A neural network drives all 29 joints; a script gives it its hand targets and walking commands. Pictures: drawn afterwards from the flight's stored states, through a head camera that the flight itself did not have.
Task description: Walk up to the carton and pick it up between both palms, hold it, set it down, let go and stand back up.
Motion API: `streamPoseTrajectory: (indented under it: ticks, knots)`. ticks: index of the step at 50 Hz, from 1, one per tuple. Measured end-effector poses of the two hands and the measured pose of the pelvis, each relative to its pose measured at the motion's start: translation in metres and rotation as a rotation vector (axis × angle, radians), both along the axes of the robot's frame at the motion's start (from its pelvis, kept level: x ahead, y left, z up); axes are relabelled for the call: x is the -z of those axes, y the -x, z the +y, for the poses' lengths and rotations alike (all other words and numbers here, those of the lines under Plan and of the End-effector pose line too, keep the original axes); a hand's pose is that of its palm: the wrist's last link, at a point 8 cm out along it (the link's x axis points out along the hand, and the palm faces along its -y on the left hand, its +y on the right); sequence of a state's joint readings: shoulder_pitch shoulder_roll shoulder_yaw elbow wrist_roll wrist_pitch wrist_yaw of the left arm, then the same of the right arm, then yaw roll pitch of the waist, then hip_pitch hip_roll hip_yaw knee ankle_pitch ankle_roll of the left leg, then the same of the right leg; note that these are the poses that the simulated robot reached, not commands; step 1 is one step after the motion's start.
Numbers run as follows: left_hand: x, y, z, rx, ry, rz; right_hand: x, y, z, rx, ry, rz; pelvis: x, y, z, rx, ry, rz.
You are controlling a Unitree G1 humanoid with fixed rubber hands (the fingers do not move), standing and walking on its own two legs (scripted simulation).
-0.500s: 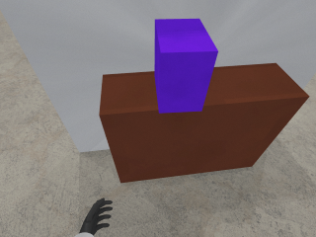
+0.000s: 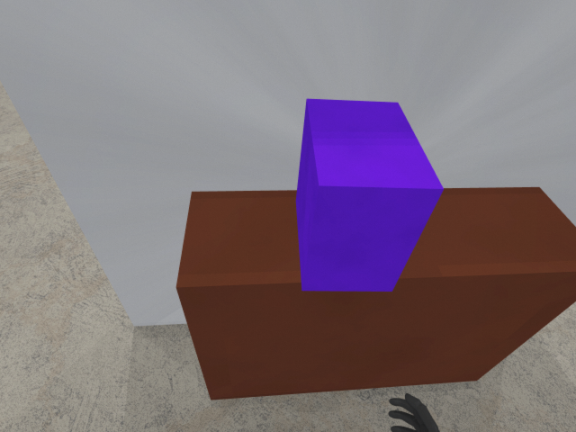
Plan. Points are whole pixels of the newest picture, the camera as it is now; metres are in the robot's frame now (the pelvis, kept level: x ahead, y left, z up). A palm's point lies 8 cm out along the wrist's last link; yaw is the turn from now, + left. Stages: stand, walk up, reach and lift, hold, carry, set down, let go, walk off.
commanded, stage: walk up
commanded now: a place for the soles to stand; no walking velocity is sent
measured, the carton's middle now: (349, 196) +0.54 -0.09 +0.04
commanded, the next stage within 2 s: none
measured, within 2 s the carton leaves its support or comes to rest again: neither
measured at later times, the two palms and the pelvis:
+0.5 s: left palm (178, 396) +0.20 +0.17 -0.08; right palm out of the picture +0.15 -0.27 -0.12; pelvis +0.05 -0.04 +0.00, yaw -1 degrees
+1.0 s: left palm out of the picture +0.12 +0.20 -0.10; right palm out of the picture +0.14 -0.23 -0.11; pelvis +0.05 -0.02 +0.01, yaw +1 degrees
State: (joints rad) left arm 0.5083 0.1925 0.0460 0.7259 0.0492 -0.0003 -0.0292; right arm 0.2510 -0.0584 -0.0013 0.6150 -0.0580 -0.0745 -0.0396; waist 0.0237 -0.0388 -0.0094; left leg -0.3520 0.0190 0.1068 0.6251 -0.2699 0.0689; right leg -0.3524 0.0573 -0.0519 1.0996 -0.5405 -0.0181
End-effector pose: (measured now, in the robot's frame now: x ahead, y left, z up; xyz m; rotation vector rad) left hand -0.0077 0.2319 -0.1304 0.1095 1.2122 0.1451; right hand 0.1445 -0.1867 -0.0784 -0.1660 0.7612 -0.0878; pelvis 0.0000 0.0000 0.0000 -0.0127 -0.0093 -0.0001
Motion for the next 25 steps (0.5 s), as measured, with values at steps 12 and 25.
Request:
streamPoseTrajectory:
  ticks: [12, 25]
  knots:
    - [-0.035, -0.197, -0.046, 0.138, -0.008, -0.303, 0.031, 0.064, -0.069, 0.172, 0.011, 0.334, -0.007, -0.049, -0.02, 0.016, -0.025, -0.006]
    - [-0.054, -0.212, -0.059, 0.075, -0.08, -0.382, 0.04, -0.007, -0.085, 0.07, -0.012, 0.264, -0.003, -0.052, -0.038, 0.008, -0.055, -0.001]
